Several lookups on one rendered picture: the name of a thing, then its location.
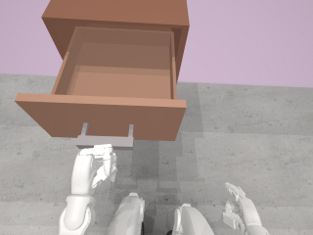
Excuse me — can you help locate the robot thigh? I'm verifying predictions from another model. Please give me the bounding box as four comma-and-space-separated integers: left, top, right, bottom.
106, 196, 145, 235
174, 206, 214, 235

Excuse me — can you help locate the left robot forearm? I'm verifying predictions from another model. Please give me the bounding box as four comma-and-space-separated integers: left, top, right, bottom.
58, 194, 96, 235

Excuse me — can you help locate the handle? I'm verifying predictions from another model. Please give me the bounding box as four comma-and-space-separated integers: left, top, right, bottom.
75, 122, 134, 151

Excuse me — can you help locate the robot right hand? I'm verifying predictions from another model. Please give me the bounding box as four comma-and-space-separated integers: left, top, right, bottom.
223, 182, 262, 233

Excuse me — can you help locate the robot right thigh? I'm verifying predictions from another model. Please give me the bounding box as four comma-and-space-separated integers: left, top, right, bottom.
174, 206, 214, 235

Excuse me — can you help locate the right robot forearm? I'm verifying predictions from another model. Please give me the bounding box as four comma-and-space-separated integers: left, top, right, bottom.
244, 224, 270, 235

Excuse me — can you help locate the drawer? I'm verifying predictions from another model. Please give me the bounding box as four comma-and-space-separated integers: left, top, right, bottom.
15, 26, 187, 141

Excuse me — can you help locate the cabinet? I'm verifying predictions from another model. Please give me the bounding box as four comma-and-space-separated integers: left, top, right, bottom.
41, 0, 190, 84

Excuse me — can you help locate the robot left hand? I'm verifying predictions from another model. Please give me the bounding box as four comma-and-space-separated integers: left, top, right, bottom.
71, 144, 117, 196

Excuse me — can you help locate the robot left thigh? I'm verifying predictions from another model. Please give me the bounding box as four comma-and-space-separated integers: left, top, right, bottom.
106, 196, 145, 235

